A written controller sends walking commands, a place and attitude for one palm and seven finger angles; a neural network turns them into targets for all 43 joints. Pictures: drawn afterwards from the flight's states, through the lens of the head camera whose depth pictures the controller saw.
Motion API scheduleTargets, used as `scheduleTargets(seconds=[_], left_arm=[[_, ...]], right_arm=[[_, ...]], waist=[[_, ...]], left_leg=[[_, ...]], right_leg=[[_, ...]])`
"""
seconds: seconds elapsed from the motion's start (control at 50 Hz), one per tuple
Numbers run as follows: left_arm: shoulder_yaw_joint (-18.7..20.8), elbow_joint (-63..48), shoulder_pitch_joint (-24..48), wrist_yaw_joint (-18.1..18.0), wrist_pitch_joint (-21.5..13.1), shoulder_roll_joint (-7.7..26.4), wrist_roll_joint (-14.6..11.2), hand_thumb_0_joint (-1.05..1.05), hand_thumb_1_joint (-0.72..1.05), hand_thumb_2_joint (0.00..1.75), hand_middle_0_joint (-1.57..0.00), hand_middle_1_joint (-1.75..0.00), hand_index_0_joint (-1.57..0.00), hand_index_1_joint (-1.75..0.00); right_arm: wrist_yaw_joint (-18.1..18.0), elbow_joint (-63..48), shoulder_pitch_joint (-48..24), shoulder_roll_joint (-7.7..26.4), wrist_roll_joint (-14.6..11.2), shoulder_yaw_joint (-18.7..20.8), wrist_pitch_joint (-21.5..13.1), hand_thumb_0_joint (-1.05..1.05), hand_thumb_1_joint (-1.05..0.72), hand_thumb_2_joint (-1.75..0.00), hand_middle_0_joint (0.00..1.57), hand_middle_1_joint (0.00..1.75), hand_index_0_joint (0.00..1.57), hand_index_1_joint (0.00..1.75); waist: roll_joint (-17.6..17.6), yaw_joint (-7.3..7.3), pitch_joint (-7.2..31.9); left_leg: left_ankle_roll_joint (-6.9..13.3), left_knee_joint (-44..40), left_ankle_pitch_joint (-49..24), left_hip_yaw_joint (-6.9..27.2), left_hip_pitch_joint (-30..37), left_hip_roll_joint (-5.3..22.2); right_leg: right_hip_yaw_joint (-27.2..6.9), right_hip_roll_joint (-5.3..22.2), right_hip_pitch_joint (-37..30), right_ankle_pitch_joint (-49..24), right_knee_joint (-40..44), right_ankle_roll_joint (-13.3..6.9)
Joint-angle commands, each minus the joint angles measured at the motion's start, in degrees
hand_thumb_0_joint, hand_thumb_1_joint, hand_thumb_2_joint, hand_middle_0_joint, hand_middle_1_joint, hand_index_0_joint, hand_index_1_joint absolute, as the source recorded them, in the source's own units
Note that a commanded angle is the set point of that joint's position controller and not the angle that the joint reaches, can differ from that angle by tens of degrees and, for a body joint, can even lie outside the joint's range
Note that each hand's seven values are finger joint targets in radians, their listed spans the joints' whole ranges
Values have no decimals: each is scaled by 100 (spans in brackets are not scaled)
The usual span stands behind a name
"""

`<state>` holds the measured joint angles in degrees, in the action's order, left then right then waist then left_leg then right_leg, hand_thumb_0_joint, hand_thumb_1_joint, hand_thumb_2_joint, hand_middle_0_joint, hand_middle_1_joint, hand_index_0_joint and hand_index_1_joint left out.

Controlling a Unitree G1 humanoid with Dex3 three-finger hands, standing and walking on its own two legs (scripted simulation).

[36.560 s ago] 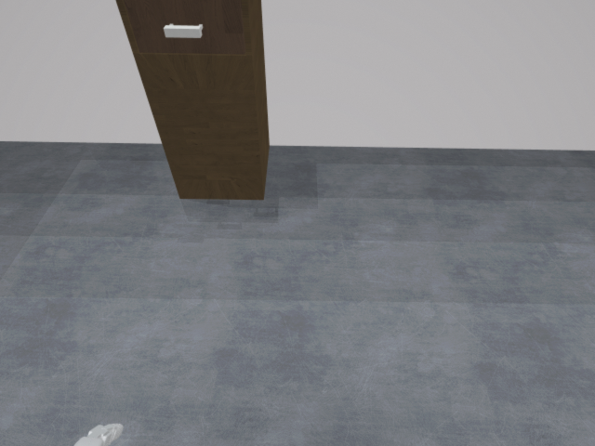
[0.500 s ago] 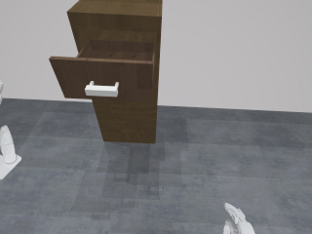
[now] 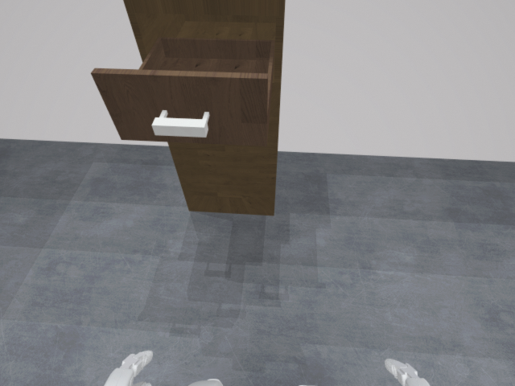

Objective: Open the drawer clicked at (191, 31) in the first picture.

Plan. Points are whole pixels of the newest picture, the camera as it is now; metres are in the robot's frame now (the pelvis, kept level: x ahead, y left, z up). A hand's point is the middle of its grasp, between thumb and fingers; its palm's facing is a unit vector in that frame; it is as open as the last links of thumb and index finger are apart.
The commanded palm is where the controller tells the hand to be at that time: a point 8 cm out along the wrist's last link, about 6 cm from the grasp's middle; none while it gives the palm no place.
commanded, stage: let the arm hang, fingers relaxed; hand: left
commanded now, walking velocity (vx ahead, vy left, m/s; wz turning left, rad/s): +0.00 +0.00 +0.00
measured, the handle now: (183, 121) +0.62 +0.18 +0.05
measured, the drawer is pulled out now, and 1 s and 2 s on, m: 0.29 0.29 0.29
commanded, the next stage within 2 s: look to check the result in 0.86 s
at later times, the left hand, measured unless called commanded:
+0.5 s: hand out of the picture +0.01 +0.23 -0.14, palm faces +0.03 -0.96 -0.27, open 7.4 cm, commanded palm none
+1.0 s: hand out of the picture +0.08 +0.23 -0.14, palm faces +0.00 -0.96 -0.27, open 7.4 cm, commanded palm none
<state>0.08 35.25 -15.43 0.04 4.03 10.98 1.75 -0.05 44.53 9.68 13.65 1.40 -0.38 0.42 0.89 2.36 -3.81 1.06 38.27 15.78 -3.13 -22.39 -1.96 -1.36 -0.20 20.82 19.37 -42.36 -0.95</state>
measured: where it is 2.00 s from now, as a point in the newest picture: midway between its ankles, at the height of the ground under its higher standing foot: outside the picture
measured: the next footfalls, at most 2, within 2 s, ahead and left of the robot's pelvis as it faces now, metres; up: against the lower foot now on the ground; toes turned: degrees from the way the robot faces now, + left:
none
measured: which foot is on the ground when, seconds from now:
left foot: down 0.00-1.00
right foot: down 0.00-1.00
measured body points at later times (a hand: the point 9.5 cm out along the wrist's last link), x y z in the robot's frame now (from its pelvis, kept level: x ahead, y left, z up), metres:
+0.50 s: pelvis +0.01 +0.02 +0.03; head +0.03 +0.01 +0.48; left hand +0.01 +0.28 -0.12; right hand +0.03 -0.23 -0.13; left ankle +0.06 +0.11 -0.72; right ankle +0.02 -0.09 -0.71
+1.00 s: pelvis +0.03 +0.02 +0.03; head +0.05 +0.01 +0.48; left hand +0.08 +0.28 -0.12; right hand +0.07 -0.24 -0.12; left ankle +0.06 +0.11 -0.71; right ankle +0.02 -0.09 -0.71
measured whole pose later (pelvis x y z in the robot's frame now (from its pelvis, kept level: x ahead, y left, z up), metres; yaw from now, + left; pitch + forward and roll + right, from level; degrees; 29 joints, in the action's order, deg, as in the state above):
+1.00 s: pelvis +0.03 +0.02 +0.03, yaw +0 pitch -2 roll +0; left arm 0.8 63.1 -10.0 -1.1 -0.3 14.0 0.7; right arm -0.9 64.0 9.8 13.7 0.7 1.2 0.4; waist -0.6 0.6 -4.0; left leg 1.7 20.6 8.6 -1.2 -10.2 -1.3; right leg -0.7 -1.4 6.5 12.1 -20.5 -0.9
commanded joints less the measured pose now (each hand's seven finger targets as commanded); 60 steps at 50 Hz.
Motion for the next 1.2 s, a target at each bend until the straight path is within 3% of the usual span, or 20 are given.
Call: scheduleTargets(seconds=[0.0,0.02,0.04,0.06,0.08,0.1,0.12,0.16,0.2,0.24,0.36,0.46,0.58,0.74,0.86,1.18], left_arm=[[287,200,82,-37,-404,1453,-35,0,90,90,-20,-30,-20,-30],[261,401,192,-68,-415,1389,-60,0,90,90,-20,-30,-20,-30],[243,654,195,-72,-444,1279,-91,0,90,90,-20,-30,-20,-30],[352,758,154,-96,-482,1122,-71,0,90,90,-20,-30,-20,-30],[307,926,104,-109,-490,1067,-97,0,90,90,-20,-30,-20,-30],[254,1120,53,-116,-477,994,-130,0,90,90,-20,-30,-20,-30],[232,1261,-20,-124,-443,899,-137,0,90,90,-20,-30,-20,-30],[205,1546,-65,-127,-367,836,-111,0,90,90,-20,-30,-20,-30],[221,1792,-123,-109,-349,896,-110,0,90,90,-20,-30,-20,-30],[218,1997,-226,-111,-367,904,-115,0,90,90,-20,-30,-20,-30],[210,2374,-230,-127,-464,994,-113,0,90,90,-20,-30,-20,-30],[168,2536,-118,-160,-491,1011,-127,0,90,90,-20,-30,-20,-30],[160,2603,-20,-167,-480,1042,-114,0,90,90,-20,-30,-20,-30],[206,2586,210,-172,-535,1148,-113,0,90,90,-20,-30,-20,-30],[222,2576,366,-166,-533,1210,-114,0,90,90,-20,-30,-20,-30],[278,2557,657,-145,-571,1568,-121,0,90,90,-20,-30,-20,-30]], right_arm=[[-7,-80,3,503,-37,211,46,0,-90,-90,20,30,20,30],[-30,65,130,484,-38,219,72,0,-90,-90,20,30,20,30],[-52,230,224,450,-54,211,59,0,-90,-90,20,30,20,30],[-80,345,391,374,-24,240,40,0,-90,-90,20,30,20,30],[-85,472,479,350,-37,214,17,0,-90,-90,20,30,20,30],[-99,578,466,365,-41,191,2,0,-90,-90,20,30,20,30],[-114,646,399,454,-40,206,19,0,-90,-90,20,30,20,30],[-101,841,412,447,-7,227,99,0,-90,-90,20,30,20,30],[-113,1004,494,473,8,250,104,0,-90,-90,20,30,20,30],[-126,1145,598,494,6,270,75,0,-90,-90,20,30,20,30],[-138,1418,612,609,-36,294,-44,0,-90,-90,20,30,20,30],[-145,1602,555,570,-54,268,-63,0,-90,-90,20,30,20,30],[-134,1662,408,625,-44,266,-71,0,-90,-90,20,30,20,30],[-142,1672,210,719,-50,274,-125,0,-90,-90,20,30,20,30],[-140,1705,100,813,-48,277,-120,0,-90,-90,20,30,20,30],[-144,1683,-204,1221,-64,325,-155,0,-90,-90,20,30,20,30]], waist=[[323,-115,315],[478,-75,220],[208,-58,162],[-25,-10,370],[-397,-13,553],[-551,-63,619],[-516,-143,516],[-432,-159,53],[-513,-182,-131],[-452,-209,29],[-98,-225,256],[-100,-186,61],[-147,-204,-57],[-157,-196,223],[-180,-185,127],[-73,-180,440]], left_leg=[[-94,256,891,377,434,121],[-89,169,507,395,557,135],[-74,-9,218,437,691,183],[-51,-409,-202,485,908,275],[-18,-814,-709,601,1163,364],[33,-1078,-922,787,1231,513],[101,-1264,-723,970,1086,693],[92,-1715,552,1093,621,715],[116,-1943,837,1150,537,700],[143,-2140,927,1209,550,763],[157,-2140,184,1095,869,761],[120,-2060,-368,959,1081,765],[103,-2190,-245,989,1065,774],[90,-2043,-1038,902,1367,791],[66,-2108,-1041,905,1378,801],[80,-2136,-1415,921,1711,862]], right_leg=[[-1840,1339,38,319,2723,-737],[-1633,1158,-20,16,2706,-699],[-1493,1107,-121,-453,2614,-693],[-1265,1035,-285,-832,2441,-623],[-1022,875,-413,-994,2245,-493],[-771,648,-535,-919,2115,-349],[-603,473,-588,-589,2165,-248],[-554,397,-495,618,2510,-228],[-522,347,-460,727,2511,-240],[-427,303,-710,507,2452,-224],[-426,436,-968,-203,2450,-247],[-459,511,-839,-461,2519,-218],[-471,507,-862,-451,2522,-177],[-489,584,-1105,-1052,2544,-157],[-490,580,-1135,-1066,2591,-147],[-516,623,-1360,-1433,2640,-167]])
